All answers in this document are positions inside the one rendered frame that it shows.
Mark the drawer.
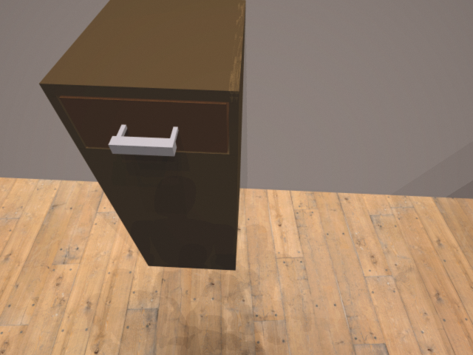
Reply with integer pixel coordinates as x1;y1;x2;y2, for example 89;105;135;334
60;95;229;153

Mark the handle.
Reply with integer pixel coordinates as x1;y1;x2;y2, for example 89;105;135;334
109;124;179;156

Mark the cabinet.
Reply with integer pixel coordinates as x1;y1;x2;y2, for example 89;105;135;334
39;0;246;271

